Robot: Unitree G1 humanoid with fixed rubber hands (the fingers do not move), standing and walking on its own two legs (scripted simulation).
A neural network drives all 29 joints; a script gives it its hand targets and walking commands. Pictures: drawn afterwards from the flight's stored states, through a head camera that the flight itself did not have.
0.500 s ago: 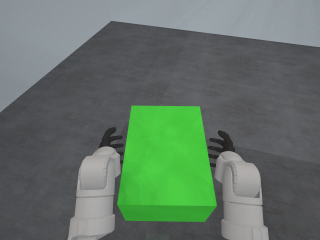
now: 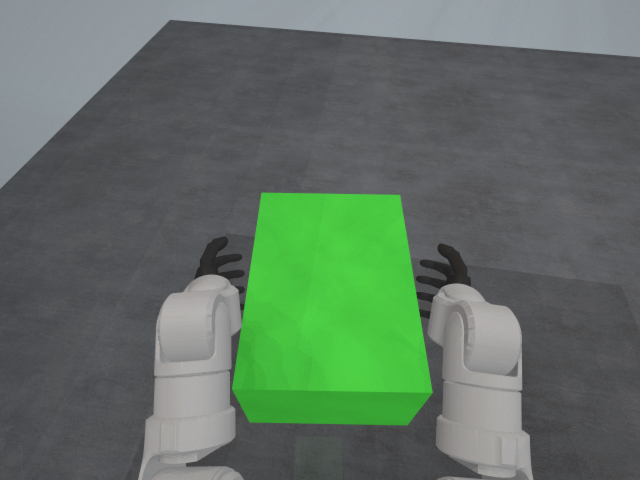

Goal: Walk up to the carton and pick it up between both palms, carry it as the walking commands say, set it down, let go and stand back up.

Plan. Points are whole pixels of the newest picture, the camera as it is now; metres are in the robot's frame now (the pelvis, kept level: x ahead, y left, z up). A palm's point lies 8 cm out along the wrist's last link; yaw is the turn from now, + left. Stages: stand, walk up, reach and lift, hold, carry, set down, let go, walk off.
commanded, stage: carry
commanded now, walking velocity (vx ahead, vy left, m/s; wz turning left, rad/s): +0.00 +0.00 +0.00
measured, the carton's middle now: (329, 301) +0.36 -0.01 -0.01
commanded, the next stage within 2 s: none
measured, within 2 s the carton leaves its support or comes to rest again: neither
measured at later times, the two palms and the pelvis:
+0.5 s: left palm (240, 237) +0.41 +0.11 +0.07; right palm (450, 247) +0.40 -0.17 +0.07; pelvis +0.11 -0.01 -0.01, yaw -2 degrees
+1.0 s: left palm (247, 207) +0.47 +0.11 +0.06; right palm (443, 216) +0.46 -0.18 +0.06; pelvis +0.17 -0.02 -0.02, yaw +0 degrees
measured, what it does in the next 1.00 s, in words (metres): walks ahead: right foot, then left foot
